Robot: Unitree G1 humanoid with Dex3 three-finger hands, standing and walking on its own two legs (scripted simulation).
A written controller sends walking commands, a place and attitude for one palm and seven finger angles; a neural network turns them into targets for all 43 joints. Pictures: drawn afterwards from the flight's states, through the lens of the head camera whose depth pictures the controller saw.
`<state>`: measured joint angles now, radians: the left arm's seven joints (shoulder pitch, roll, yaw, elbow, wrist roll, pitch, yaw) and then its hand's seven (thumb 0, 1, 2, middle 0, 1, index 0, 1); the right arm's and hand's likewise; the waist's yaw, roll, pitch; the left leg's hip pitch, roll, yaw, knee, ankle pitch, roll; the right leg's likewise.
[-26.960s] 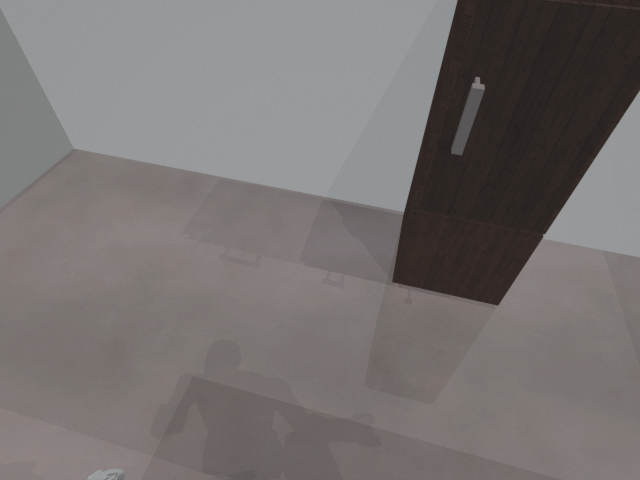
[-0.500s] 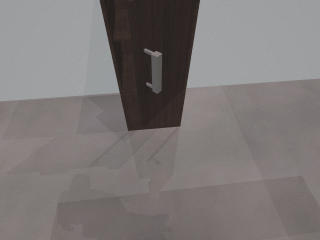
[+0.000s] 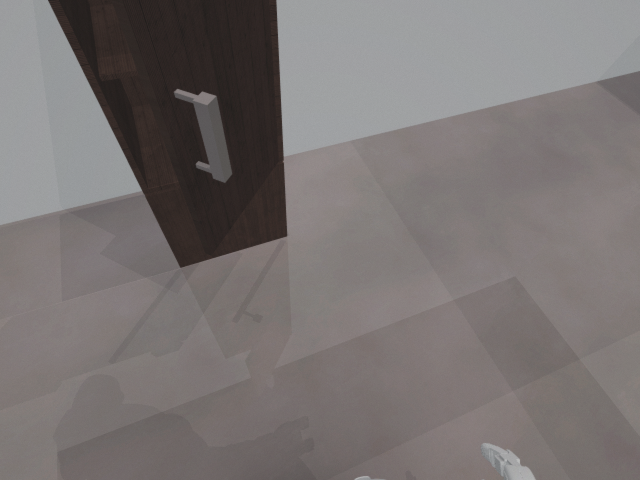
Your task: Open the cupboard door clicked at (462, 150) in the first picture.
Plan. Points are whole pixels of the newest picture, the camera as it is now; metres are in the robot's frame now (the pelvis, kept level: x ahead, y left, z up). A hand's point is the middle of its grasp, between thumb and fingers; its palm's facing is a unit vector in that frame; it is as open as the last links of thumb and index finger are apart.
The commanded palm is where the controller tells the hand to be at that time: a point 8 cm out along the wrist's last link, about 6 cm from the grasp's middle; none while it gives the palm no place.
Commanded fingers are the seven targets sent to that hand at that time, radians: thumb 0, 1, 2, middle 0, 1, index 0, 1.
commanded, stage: walk to a spot facing it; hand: left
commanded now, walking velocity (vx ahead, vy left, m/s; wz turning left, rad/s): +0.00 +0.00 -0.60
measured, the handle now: (203, 137) +0.62 +0.26 +0.00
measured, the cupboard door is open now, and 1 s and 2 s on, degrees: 45 45 45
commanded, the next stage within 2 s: none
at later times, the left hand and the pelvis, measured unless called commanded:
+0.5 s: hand (218, 456) +0.16 +0.16 -0.17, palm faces -0.33 -0.91 -0.25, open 7.4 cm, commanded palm none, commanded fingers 0.00 0.90 0.90 -0.20 -0.30 -0.20 -0.30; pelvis +0.00 -0.02 +0.00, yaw -20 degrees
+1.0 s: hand (314, 404) +0.24 +0.03 -0.16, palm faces -0.59 -0.78 -0.21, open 7.4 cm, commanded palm none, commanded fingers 0.00 0.90 0.90 -0.20 -0.30 -0.20 -0.30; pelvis +0.07 -0.10 +0.01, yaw -38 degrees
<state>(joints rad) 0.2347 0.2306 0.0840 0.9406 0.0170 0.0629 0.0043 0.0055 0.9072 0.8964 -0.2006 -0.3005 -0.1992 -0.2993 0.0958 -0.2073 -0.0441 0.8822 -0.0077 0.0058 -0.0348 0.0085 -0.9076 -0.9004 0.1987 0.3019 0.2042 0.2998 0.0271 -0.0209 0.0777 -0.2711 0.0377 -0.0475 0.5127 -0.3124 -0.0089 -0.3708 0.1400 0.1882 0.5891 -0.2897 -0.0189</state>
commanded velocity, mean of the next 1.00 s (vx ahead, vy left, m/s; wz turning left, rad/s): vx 0.17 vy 0.00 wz -0.57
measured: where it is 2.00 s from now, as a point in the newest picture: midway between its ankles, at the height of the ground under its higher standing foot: (469, 427)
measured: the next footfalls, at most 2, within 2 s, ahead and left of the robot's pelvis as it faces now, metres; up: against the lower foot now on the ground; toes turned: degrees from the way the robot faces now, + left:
right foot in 0.26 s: +0.04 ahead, -0.15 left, +0.00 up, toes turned -13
left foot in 0.52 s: +0.11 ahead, +0.10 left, +0.00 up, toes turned -18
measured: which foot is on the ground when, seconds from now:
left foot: down 0.00-0.26, up 0.28-0.50, down 0.52-0.78, up 0.80-1.00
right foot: up 0.00-0.24, down 0.26-0.52, up 0.54-0.78, down 0.80-1.00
